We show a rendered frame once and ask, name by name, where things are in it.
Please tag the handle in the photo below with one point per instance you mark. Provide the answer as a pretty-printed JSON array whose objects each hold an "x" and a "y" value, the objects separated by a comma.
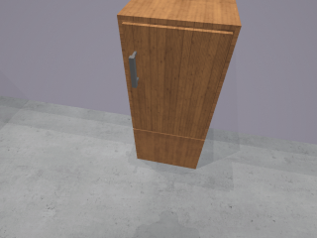
[{"x": 133, "y": 70}]

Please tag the cupboard door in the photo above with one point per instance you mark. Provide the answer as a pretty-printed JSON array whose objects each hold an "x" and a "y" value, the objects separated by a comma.
[{"x": 179, "y": 70}]

